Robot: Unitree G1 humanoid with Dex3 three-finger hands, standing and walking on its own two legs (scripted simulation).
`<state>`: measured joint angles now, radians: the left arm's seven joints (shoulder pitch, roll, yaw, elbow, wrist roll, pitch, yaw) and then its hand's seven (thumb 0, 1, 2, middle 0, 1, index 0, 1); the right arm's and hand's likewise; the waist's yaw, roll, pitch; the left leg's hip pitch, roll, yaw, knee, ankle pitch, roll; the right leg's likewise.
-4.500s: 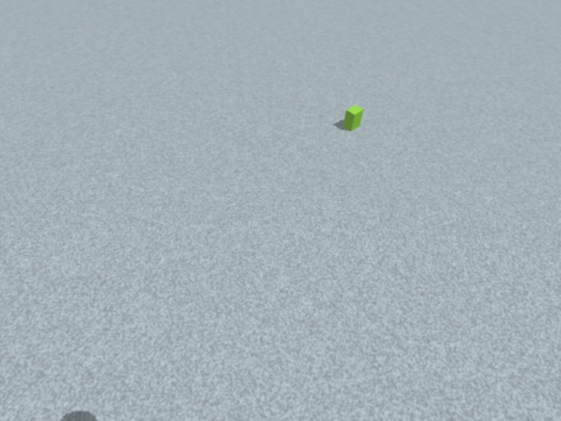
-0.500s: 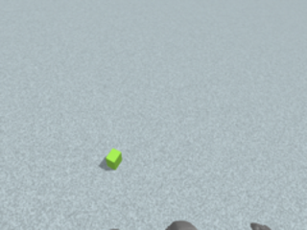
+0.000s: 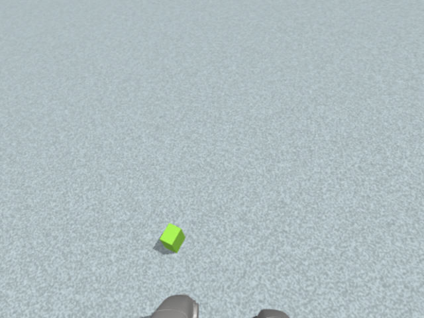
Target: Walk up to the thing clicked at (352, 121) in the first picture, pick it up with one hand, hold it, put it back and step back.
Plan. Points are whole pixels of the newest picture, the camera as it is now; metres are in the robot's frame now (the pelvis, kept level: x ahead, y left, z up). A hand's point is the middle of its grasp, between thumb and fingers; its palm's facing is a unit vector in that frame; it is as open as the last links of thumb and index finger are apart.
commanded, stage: walk up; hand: left
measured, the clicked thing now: (173, 238) +0.50 +0.25 -0.71
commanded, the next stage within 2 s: stand in 1.98 s
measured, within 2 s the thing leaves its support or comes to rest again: neither
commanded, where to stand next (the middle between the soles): +0.12 +0.02 m, yaw +0 degrees
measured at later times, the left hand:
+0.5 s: hand out of the picture +0.06 +0.29 -0.16, palm faces +0.02 -0.94 -0.35, open 7.4 cm
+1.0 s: hand out of the picture +0.11 +0.29 -0.14, palm faces +0.01 -0.94 -0.35, open 7.4 cm
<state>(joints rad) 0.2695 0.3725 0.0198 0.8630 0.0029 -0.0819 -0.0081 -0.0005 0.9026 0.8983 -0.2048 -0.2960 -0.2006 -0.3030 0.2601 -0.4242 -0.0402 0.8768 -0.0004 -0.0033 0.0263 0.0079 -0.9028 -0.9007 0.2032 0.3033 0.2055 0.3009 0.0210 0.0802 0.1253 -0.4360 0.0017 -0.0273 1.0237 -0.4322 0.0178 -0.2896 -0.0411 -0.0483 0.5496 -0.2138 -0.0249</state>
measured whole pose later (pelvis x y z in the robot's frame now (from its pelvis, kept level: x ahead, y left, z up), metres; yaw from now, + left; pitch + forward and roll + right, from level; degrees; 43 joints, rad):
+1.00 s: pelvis +0.03 +0.03 +0.01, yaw +2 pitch -2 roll +0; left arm 0.10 0.35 0.00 1.14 0.00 -0.03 0.00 0.00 0.90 0.90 -0.20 -0.30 -0.20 -0.30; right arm 0.10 -0.35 -0.01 1.15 -0.01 0.01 0.03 0.01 -0.90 -0.90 0.20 0.30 0.21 0.30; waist 0.00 0.01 0.05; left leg -0.19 0.01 0.01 0.38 -0.15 0.00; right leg -0.15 -0.03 -0.03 0.36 -0.17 0.02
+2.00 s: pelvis +0.05 +0.03 +0.01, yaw +1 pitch -2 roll +0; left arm 0.09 0.35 0.01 1.15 0.01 -0.01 0.00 0.00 0.90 0.90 -0.20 -0.30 -0.20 -0.30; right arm 0.08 -0.34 -0.02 1.15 -0.01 0.01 0.02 0.01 -0.90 -0.90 0.20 0.30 0.21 0.30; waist 0.00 0.00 0.04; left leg -0.14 0.00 0.02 0.34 -0.15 0.01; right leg -0.11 -0.04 -0.01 0.32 -0.18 0.03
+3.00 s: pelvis +0.05 +0.02 +0.01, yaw +1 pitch -3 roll +0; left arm 0.12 0.35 -0.01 1.12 0.01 -0.01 0.00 0.00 0.90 0.90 -0.20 -0.30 -0.20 -0.30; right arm 0.10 -0.35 0.00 1.15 -0.01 0.00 0.01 0.01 -0.90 -0.90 0.20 0.30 0.21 0.30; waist -0.01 0.00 0.04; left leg -0.12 0.02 0.01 0.32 -0.15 -0.01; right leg -0.09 -0.02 -0.02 0.31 -0.18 0.02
